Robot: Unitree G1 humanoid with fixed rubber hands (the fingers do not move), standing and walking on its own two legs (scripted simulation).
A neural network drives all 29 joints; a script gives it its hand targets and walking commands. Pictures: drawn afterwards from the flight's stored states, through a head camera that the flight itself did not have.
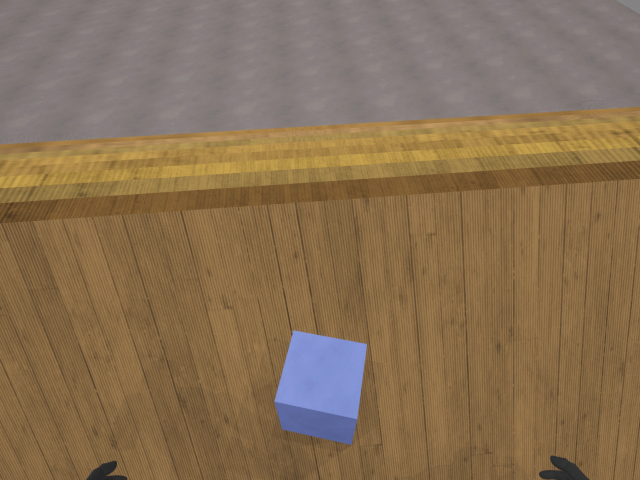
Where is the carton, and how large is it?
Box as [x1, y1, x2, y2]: [274, 331, 366, 444]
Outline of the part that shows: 293,331 274,401 282,429 351,444 357,417 366,344 299,331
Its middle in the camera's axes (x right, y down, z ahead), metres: +0.01 +0.44 +1.12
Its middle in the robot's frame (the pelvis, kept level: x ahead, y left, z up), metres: +0.46 +0.01 -0.66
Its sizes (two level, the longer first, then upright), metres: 0.210 0.200 0.250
